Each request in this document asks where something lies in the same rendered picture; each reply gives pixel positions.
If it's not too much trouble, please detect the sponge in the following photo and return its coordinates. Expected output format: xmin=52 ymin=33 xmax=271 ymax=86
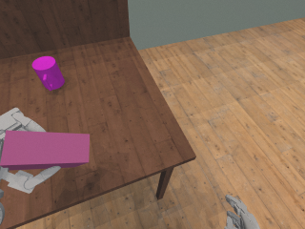
xmin=0 ymin=130 xmax=90 ymax=171

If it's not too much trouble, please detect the left robot hand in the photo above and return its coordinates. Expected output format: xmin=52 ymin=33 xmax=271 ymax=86
xmin=0 ymin=108 xmax=61 ymax=194

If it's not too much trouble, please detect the right robot hand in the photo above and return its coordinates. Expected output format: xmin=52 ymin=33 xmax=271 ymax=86
xmin=224 ymin=195 xmax=260 ymax=229

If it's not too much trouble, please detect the table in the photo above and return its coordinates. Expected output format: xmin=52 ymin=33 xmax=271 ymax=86
xmin=0 ymin=0 xmax=196 ymax=229

